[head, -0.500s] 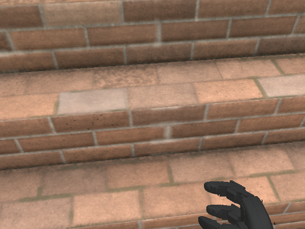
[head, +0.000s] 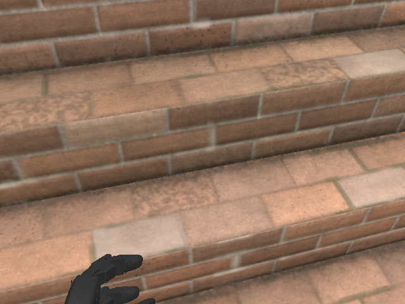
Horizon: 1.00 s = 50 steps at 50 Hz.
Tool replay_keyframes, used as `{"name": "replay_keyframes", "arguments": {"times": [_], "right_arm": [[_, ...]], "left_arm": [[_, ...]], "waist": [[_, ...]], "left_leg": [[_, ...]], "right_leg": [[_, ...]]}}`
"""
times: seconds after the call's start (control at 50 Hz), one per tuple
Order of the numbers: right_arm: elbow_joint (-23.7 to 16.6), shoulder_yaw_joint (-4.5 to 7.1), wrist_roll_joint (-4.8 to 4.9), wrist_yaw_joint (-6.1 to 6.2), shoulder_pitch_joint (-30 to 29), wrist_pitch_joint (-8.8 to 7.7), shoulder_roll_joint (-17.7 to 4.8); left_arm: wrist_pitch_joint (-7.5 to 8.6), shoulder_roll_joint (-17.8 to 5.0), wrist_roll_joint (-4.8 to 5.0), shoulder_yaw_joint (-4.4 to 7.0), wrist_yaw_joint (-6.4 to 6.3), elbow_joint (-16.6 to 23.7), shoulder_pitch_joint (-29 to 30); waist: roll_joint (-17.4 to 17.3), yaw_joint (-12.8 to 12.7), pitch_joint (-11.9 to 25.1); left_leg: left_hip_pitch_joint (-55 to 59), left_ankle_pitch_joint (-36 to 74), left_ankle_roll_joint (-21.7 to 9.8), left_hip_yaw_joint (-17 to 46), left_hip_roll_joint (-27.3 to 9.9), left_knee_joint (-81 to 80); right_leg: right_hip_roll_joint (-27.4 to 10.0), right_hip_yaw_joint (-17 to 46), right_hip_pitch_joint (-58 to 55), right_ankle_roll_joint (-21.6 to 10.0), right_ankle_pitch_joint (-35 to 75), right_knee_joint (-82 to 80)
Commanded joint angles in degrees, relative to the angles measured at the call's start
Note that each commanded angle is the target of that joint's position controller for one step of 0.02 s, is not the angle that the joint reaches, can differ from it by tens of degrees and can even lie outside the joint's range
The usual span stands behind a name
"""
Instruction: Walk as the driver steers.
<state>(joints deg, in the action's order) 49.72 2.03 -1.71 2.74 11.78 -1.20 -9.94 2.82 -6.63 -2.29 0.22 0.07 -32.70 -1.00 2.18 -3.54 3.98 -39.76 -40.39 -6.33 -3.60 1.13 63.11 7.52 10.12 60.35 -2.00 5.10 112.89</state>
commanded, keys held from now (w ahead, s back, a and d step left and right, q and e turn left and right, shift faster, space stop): w+shift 1.00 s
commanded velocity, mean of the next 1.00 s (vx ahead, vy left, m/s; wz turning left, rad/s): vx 1.00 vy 0.00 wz -0.02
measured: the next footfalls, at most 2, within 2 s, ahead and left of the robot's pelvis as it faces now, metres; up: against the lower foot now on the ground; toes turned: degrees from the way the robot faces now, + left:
right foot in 0.24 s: +0.12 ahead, -0.14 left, -0.02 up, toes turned -9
left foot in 0.54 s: -0.04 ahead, +0.01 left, -0.05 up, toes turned -3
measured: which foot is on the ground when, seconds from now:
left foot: down 0.00-0.26, up 0.28-0.52, down 0.54-0.70, up 0.72-1.00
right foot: up 0.00-0.22, down 0.24-1.00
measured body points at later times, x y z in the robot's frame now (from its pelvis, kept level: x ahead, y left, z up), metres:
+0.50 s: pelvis +0.03 -0.07 +0.00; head +0.03 -0.06 +0.45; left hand +0.18 +0.17 -0.09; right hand +0.30 -0.27 -0.01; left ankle -0.04 +0.02 -0.55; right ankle +0.04 -0.12 -0.67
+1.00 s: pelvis +0.02 -0.10 +0.00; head +0.01 -0.10 +0.45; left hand +0.20 +0.12 -0.09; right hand +0.23 -0.32 -0.06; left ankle -0.02 +0.01 -0.50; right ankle +0.07 -0.13 -0.67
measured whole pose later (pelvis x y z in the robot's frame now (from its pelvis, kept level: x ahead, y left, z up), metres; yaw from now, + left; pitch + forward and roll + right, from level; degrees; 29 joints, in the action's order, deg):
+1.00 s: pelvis +0.02 -0.10 +0.00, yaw +0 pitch +1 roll -1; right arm 31.0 0.7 -1.2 1.3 6.5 1.9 -10.1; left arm 4.1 -9.8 -4.4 -0.5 -3.1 -38.3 -10.8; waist -1.2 1.6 3.2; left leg -46.2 -6.3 -0.3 0.6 3.1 106.1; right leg 1.4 -12.5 33.8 -5.6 -36.6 60.0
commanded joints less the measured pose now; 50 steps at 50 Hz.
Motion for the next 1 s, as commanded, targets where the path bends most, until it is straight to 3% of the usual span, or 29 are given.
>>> {"name": "replay_keyframes", "arguments": {"times": [0.02,0.12,0.2,0.24,0.26,0.28,0.3,0.32,0.34,0.36,0.38,0.42,0.48,0.54,0.56,0.58,0.6,0.62,0.64,0.66,0.68,0.7,0.72,0.74,0.76,0.8,0.82,0.9,1.0], "right_arm": [[-9.75,0.54,0.04,0.54,-14.83,-3.90,-5.55],[-12.58,2.76,-1.08,1.94,-7.24,-2.91,-7.58],[-17.18,3.46,-2.58,3.46,-9.75,-1.20,-7.14],[-20.30,2.68,-3.14,4.14,-14.64,-0.15,-5.08],[-23.21,1.26,-2.63,4.94,-12.91,0.88,-1.77],[-23.97,0.73,-2.97,3.23,-19.55,1.04,1.29],[-25.72,0.57,-0.48,2.42,-17.95,0.69,2.21],[-26.77,0.15,0.78,3.03,-17.62,0.25,2.59],[-28.02,0.35,1.42,2.52,-15.86,0.00,0.67],[-30.58,0.41,1.01,1.24,-15.62,0.27,-1.18],[-32.23,0.31,0.01,0.02,-17.79,0.45,-3.49],[-28.34,0.90,-0.98,-0.41,-12.54,2.04,-5.96],[-26.26,0.05,0.09,-0.86,-9.76,2.56,-4.75],[-21.52,-0.72,-0.49,-1.76,-0.05,1.35,-3.59],[-18.04,-0.45,-0.93,-1.58,7.37,0.27,-3.21],[-14.11,-0.21,-1.68,-0.92,14.67,-1.52,-2.60],[-15.98,0.23,-2.24,-0.33,8.50,-2.31,-4.80],[-20.94,0.91,-2.50,0.49,-3.08,-2.24,-6.73],[-21.47,1.12,-3.13,1.40,-5.77,-2.06,-7.86],[-21.97,0.84,-3.03,1.62,-6.63,-2.96,-8.19],[-21.28,1.51,-2.97,1.06,-13.72,-3.97,-10.59],[-21.71,1.80,-0.65,0.34,-21.42,-4.57,-9.47],[-23.67,-0.57,0.12,-0.38,-25.49,-4.64,-3.82],[-24.34,-1.17,1.91,-0.28,-21.29,-3.76,-0.99],[-24.44,-0.47,0.20,-1.01,-16.13,-3.02,-3.13],[-23.83,0.02,-2.17,-2.39,-7.55,-0.41,-5.24],[-23.19,-0.06,-2.13,-2.41,-4.54,0.95,-4.71],[-20.47,0.25,0.73,-1.52,-1.32,3.07,-5.33],[-22.43,-0.08,0.52,-1.15,-6.74,2.83,-4.02]], "left_arm": [[-2.57,-4.07,2.11,1.00,-0.89,-0.15,-7.15],[-3.08,-4.52,1.77,1.16,0.06,1.47,-0.54],[-3.08,-4.93,1.78,0.93,0.55,3.19,-1.82],[-3.04,-5.34,3.11,1.03,-0.11,-0.07,-11.73],[-2.07,-5.13,5.51,0.81,0.04,-3.52,-17.27],[-0.77,-4.93,0.93,0.64,-0.44,-5.98,-22.68],[1.05,-8.92,-4.74,0.80,-0.75,-5.58,-16.04],[1.14,-9.62,-6.19,0.86,-2.11,0.51,-5.82],[1.57,-10.14,-4.86,0.67,-3.27,3.32,0.81],[2.73,-12.56,-3.67,1.15,-3.79,3.87,0.52],[4.54,-13.96,-1.68,1.97,-4.71,3.30,-3.03],[5.52,-11.77,-1.87,1.71,-4.08,2.05,-4.44],[5.36,-11.43,-3.34,2.02,-3.50,1.20,-6.07],[4.21,-10.79,-4.00,2.28,-3.14,1.56,-2.69],[3.44,-10.08,-3.67,1.87,-2.99,2.44,1.37],[2.55,-9.07,-3.66,1.12,-2.14,6.29,9.70],[1.32,-9.53,-1.97,1.39,-1.21,9.65,9.99],[0.61,-11.00,-1.40,1.30,-0.37,10.25,5.09],[0.11,-10.82,-0.83,1.56,0.71,8.28,1.60],[0.68,-9.18,-0.03,0.51,1.32,10.44,-0.27],[0.11,-8.75,0.50,1.43,0.36,6.10,-15.16],[-1.02,-9.55,1.35,3.18,-1.36,0.98,-30.25],[-1.24,-10.76,-0.59,4.15,-2.78,-3.24,-32.25],[-1.12,-11.70,-0.76,4.12,-4.09,0.59,-21.35],[-1.06,-11.65,-1.18,3.59,-4.43,4.30,-11.94],[-0.16,-9.34,-0.79,1.90,-4.04,5.33,-2.13],[0.55,-8.12,-0.89,1.15,-4.09,4.72,1.64],[2.71,-9.03,-2.10,0.69,-3.28,2.30,3.42],[2.91,-11.26,-2.10,1.96,-3.65,1.18,-3.24]], "waist": [[-0.96,-4.86,-4.61],[-6.81,2.25,1.64],[-11.14,1.75,3.26],[-10.21,-2.45,3.12],[-8.36,-2.91,3.60],[7.39,-6.50,2.01],[16.29,-3.36,6.55],[8.28,-0.03,12.61],[0.39,5.33,11.19],[-4.46,7.54,3.88],[-9.71,6.86,1.88],[-9.53,6.66,2.35],[-5.19,6.31,2.80],[0.01,10.37,3.21],[-1.59,14.77,3.41],[-15.45,19.37,0.13],[-19.57,13.01,-4.58],[-7.11,5.01,-3.40],[3.35,2.84,0.19],[4.84,0.47,1.11],[-0.33,-9.32,5.77],[0.97,-17.67,11.40],[13.19,-17.72,19.52],[13.05,-10.10,22.84],[7.13,-3.66,17.11],[-3.30,5.21,4.19],[-3.29,8.87,0.02],[-2.76,11.03,-3.73],[-2.68,5.37,1.02]], "left_leg": [[-10.39,-6.81,-6.14,19.74,-12.21,-26.70],[5.78,-12.37,-9.05,22.95,-13.64,-26.60],[9.15,-13.94,-6.09,20.22,-12.39,-22.08],[3.17,-13.96,-4.18,12.00,-8.35,-14.67],[0.39,-8.59,-3.11,7.74,-6.13,-3.02],[-2.47,-5.22,0.93,-4.09,3.33,19.45],[-20.56,3.01,6.55,-5.92,8.78,44.61],[-18.43,15.04,9.24,2.19,7.34,61.16],[-13.03,19.57,9.20,6.41,3.58,63.46],[-13.20,16.29,8.25,10.92,-2.13,57.32],[-15.19,14.77,7.46,17.39,-4.19,49.91],[-9.75,21.25,7.60,8.85,0.44,41.93],[-4.61,20.06,5.81,3.57,1.96,21.35],[13.35,23.19,3.09,-2.80,1.77,-15.77],[20.94,30.54,2.67,-4.78,2.12,-27.60],[32.01,48.68,-0.07,4.07,-0.72,-32.95],[39.28,68.28,-4.59,18.46,-6.06,-26.78],[36.55,69.12,-5.92,24.37,-8.72,-23.23],[33.42,70.18,-5.07,21.83,-9.27,-25.88],[24.87,72.57,-3.00,20.74,-10.53,-28.04],[14.91,75.26,-1.05,15.29,-7.17,-21.07],[0.15,55.78,1.04,12.99,-2.02,-0.08],[-13.10,15.98,5.28,4.26,8.09,26.29],[-12.00,21.42,6.95,12.45,9.36,38.36],[-10.38,26.72,7.54,13.42,7.42,43.75],[-9.05,29.03,7.51,11.60,4.16,51.18],[-7.20,30.84,7.37,10.77,3.81,52.85],[-3.59,35.54,6.90,4.41,4.20,49.78],[-7.97,34.57,5.43,2.19,0.78,41.65]], "right_leg": [[-4.86,-4.25,-4.39,3.33,-0.22,-6.05],[-9.42,-15.38,-4.66,2.98,-6.78,-20.02],[-9.97,-18.58,-16.25,1.46,-20.88,-42.98],[-8.85,-24.91,-34.03,0.13,-24.18,-65.25],[-12.44,-16.94,-43.83,-2.12,-28.42,-80.80],[-8.03,-26.83,-49.65,-1.90,-0.72,-76.84],[-18.26,-4.77,-56.68,-7.17,3.48,-68.84],[-26.98,12.24,-45.63,-10.68,-6.55,-79.32],[-29.88,17.78,-37.22,-11.71,-14.85,-86.50],[-29.88,17.05,-32.66,-12.12,-8.57,-82.38],[-30.50,18.87,-35.32,-11.46,-13.09,-80.89],[-25.37,11.90,-37.91,-11.22,-13.31,-76.80],[-21.87,5.44,-41.17,-10.19,-5.52,-71.00],[-14.56,-8.86,-37.59,-5.63,5.44,-61.18],[-10.86,-15.29,-35.70,-3.92,7.08,-52.89],[-4.90,-21.01,-22.60,0.21,-16.17,-38.41],[-3.84,-14.54,-2.10,3.27,-41.86,-31.95],[-5.39,-10.31,-1.27,4.81,-42.76,-33.95],[-4.74,-14.90,-8.03,4.85,-36.77,-37.86],[-7.14,-14.04,-22.65,2.78,-41.76,-58.29],[-4.75,-17.22,-44.23,-0.70,-38.94,-62.89],[-9.90,-14.08,-67.26,-6.98,-24.90,-70.70],[-13.23,-6.47,-79.54,-6.89,-14.66,-61.68],[-18.24,11.09,-70.59,-6.15,-30.54,-69.65],[-21.21,16.27,-56.40,-5.99,-40.62,-76.91],[-22.36,14.52,-33.62,-7.36,-43.65,-81.09],[-20.75,9.88,-24.18,-8.06,-42.48,-80.23],[-18.15,-0.02,-15.18,-9.28,-40.55,-79.30],[-21.18,7.04,-30.24,-12.54,-38.19,-76.75]]}}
